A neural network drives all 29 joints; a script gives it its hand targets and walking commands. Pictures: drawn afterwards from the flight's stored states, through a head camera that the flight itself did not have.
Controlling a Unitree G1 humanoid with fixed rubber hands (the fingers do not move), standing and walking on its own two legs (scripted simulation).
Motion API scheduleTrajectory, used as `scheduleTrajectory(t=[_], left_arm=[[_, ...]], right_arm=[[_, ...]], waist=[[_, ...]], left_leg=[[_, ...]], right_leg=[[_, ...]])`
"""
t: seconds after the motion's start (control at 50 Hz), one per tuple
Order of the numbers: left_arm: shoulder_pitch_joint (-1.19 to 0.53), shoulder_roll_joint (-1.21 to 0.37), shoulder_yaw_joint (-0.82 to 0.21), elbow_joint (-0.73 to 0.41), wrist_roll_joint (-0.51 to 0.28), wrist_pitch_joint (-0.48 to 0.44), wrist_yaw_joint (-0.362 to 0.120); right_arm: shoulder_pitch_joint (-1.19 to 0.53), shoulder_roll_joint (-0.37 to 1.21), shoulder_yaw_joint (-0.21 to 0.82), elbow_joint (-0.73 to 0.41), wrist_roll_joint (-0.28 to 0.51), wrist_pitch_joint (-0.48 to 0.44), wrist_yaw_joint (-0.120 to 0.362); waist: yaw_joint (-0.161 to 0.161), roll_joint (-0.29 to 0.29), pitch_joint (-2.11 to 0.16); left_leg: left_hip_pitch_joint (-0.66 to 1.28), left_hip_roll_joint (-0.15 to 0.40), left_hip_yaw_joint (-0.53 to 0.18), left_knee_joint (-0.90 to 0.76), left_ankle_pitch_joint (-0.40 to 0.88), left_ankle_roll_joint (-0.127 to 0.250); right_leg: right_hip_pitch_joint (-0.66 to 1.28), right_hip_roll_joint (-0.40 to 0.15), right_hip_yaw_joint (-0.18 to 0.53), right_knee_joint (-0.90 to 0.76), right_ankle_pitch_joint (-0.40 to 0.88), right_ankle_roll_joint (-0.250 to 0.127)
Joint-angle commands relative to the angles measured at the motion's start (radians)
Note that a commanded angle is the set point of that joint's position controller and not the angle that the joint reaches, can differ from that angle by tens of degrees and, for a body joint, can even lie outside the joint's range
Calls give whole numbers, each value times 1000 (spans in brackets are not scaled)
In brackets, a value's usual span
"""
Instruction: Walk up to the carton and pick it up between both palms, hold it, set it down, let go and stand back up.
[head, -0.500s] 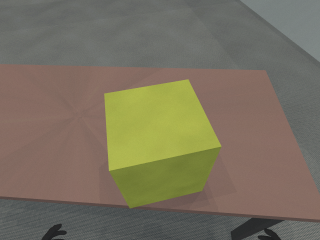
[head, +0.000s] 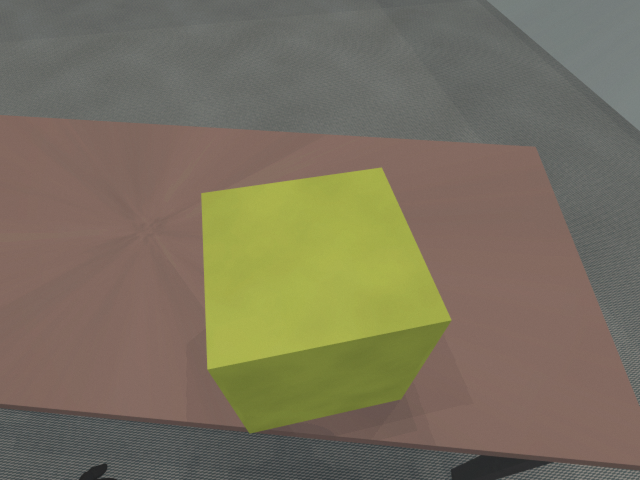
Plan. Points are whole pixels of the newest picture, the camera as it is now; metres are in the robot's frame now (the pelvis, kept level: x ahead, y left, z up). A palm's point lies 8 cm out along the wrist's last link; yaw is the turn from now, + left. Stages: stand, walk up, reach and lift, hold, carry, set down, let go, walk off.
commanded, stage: stand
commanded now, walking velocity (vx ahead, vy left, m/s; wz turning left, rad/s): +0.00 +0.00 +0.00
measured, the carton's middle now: (312, 307) +0.31 +0.02 +0.03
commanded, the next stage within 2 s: none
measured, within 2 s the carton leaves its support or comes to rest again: neither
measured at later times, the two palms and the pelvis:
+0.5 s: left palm out of the picture +0.10 +0.32 -0.11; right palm out of the picture +0.06 -0.29 -0.12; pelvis +0.00 +0.01 +0.00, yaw -1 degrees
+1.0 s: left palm out of the picture +0.10 +0.32 -0.11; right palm out of the picture +0.03 -0.28 -0.12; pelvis -0.02 +0.03 +0.00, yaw -4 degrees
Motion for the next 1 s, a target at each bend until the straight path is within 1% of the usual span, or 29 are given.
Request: scheduleTrajectory(t=[0.0, 0.08, 0.14, 0.16, 0.2, 0.24, 0.26, 0.3, 0.32, 0.38, 0.4, 0.42, 0.46, 0.48, 0.54, 0.6, 0.66, 0.68, 0.7, 0.72, 0.76, 0.78, 0.8, 0.82, 0.86, 0.88, 0.92, 0.94, 0.98], left_arm=[[24, 191, 38, -52, -7, -10, 16], [18, 228, 46, -52, 1, -5, 23], [-55, 211, 39, -92, -5, 6, 14], [-2, 151, 39, -73, -9, 4, 17], [-29, 158, 28, -96, -11, -5, 11], [-47, 144, 26, -105, -9, -9, -2], [11, 161, 24, -96, -7, 2, -4], [33, 242, 61, -74, 6, -15, 6], [92, 246, 55, -41, 11, -6, 14], [27, 238, 43, -77, 8, 0, 22], [-2, 226, 32, -86, 7, 3, 17], [-48, 229, 36, -81, 12, -4, 13], [-72, 176, 29, -101, -20, -12, 9], [2, 172, 22, -94, -17, -16, 9], [-25, 210, 28, -76, -2, -6, 4], [-46, 190, 31, -114, 1, -22, 4], [10, 167, 23, -93, -7, -11, -2], [68, 205, 24, -68, -2, -7, 7], [91, 218, 33, -69, -1, -10, 15], [93, 226, 43, -59, -1, -12, 20], [40, 306, 55, -55, 13, -10, 38], [-59, 307, 46, -83, 13, -7, 28], [-133, 260, 41, -113, 19, -4, 18], [-52, 223, 43, -110, -17, -6, 11], [-28, 171, 14, -80, -17, -8, 3], [-25, 164, 14, -76, -25, -14, -5], [-44, 196, 32, -72, 1, 0, 2], [-18, 152, 12, -75, -5, -11, -3], [-11, 202, 30, -58, -8, -20, -2]], right_arm=[[0, -221, -37, -60, -13, -12, -6], [6, -172, -28, -73, -11, -2, -14], [12, -199, -41, -79, -2, -19, -16], [51, -224, -47, -56, -25, -26, -20], [85, -211, -41, -47, -7, -12, -23], [112, -184, -29, -33, -15, -19, -20], [48, -248, -44, -59, -16, -8, -13], [12, -184, -36, -71, -3, 0, -18], [18, -210, -39, -74, -10, -4, -21], [-74, -161, -35, -102, -3, 8, 1], [-10, -142, -6, -101, 1, 5, 6], [42, -188, -31, -66, -11, -4, 0], [42, -254, -40, -49, 0, -17, -2], [24, -263, -48, -42, -3, -17, 4], [44, -187, -32, -61, -1, -15, -9], [34, -222, -36, -50, 4, -28, -17], [15, -251, -44, -54, -6, -11, -13], [2, -213, -46, -76, 0, -12, -13], [-17, -197, -36, -82, -7, -6, -15], [-30, -210, -41, -81, -3, 0, -6], [-76, -134, -14, -122, 3, 13, 4], [-35, -106, -5, -129, 4, 7, 13], [88, -115, -1, -77, -4, -13, 6], [91, -228, -23, -35, -1, -34, 9], [48, -262, -38, -54, -6, -34, -4], [22, -233, -35, -62, -2, -27, -2], [3, -256, -38, -71, -7, -28, -16], [-22, -262, -41, -59, -18, -20, -17], [-14, -208, -35, -55, 10, -14, -3]], waist=[[-2, 8, -152], [16, -37, -160], [-35, 30, -133], [-14, -22, -122], [-42, 77, -156], [-24, 56, -137], [1, 93, -100], [22, -31, -154], [23, -18, -129], [39, -136, -55], [14, -200, -65], [-29, -169, -45], [-15, -9, -111], [1, 39, -96], [-29, -8, -105], [-26, 104, -139], [-8, 42, -162], [11, -76, -140], [24, -51, -137], [58, -125, -87], [17, -45, -76], [-45, -106, -58], [-79, -63, -48], [-19, 42, -111], [-15, 33, -68], [-22, 68, -105], [-17, -8, -65], [8, 120, -76], [-10, 38, -131]], left_leg=[[41, 76, -7, 77, 672, 78], [-39, 40, -36, 69, 513, 58], [79, 71, -43, 35, 681, 57], [129, 91, -48, 57, 718, 81], [170, 107, -29, 70, 852, 86], [121, 123, -54, 78, 893, 104], [70, 101, -24, 77, 849, 97], [9, 46, -25, 113, 662, 76], [-61, 46, -2, 143, 591, 74], [-152, -30, -54, 193, -42, 73], [-107, -20, -92, 138, -39, 67], [-73, -14, -86, -3, 79, 78], [72, 65, -79, 14, 610, 76], [97, 85, -108, 17, 718, 93], [89, 109, -92, 67, 790, 102], [135, 87, -53, 92, 934, 106], [105, 83, -50, 120, 816, 96], [53, 87, -71, 151, 765, 100], [-27, 20, -33, 195, 612, 70], [-136, -26, -7, 286, 349, 61], [-185, -44, -93, 262, -130, 91], [-101, -13, -107, 117, -52, 92], [-45, -6, -77, -87, 189, 86], [51, 58, -135, -48, 550, 97], [97, 164, -200, 24, 781, 168], [77, 175, -195, 7, 711, 186], [27, 141, -162, 28, 667, 168], [13, 96, -101, 53, 688, 135], [25, 63, -79, 33, 606, 93]], right_leg=[[55, -178, 103, 27, 911, 34], [127, -206, 116, 17, 913, 14], [-30, -179, 92, 63, 812, 3], [-47, -170, 99, 41, 797, 39], [-72, -136, 63, 78, 701, 28], [-53, -148, 98, 96, 662, 13], [-29, -148, 76, 51, 666, 15], [53, -184, 114, 80, 814, -3], [123, -214, 146, 46, 893, -19], [70, -311, 248, -50, 744, -62], [11, -303, 237, -65, 627, -87], [9, -272, 213, -51, 662, -49], [-6, -174, 113, 24, 692, 39], [-42, -151, 91, 46, 651, 23], [-24, -166, 86, 44, 701, 11], [-70, -129, 69, 132, 726, 12], [-13, -155, 122, 90, 745, 4], [29, -162, 94, 60, 822, 2], [64, -183, 117, 67, 906, -15], [93, -235, 169, 34, 974, -46], [90, -354, 309, -37, 737, -138], [-51, -331, 271, -39, 590, -119], [-23, -292, 207, 16, 621, -73], [-24, -152, 105, 74, 587, 6], [-131, -107, 71, 119, 370, 59], [-90, -103, 93, 130, 324, 55], [-45, -122, 93, 78, 454, 39], [-13, -148, 127, 41, 554, 24], [38, -169, 134, 36, 697, 3]])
